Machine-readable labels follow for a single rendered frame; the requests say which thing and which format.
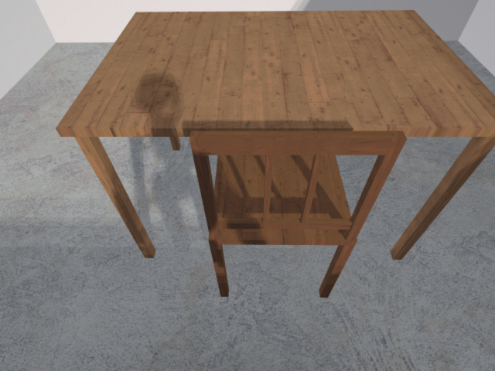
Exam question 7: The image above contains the table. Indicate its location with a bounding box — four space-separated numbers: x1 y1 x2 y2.
56 10 495 260

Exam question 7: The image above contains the chair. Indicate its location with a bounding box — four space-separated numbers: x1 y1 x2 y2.
189 131 407 298

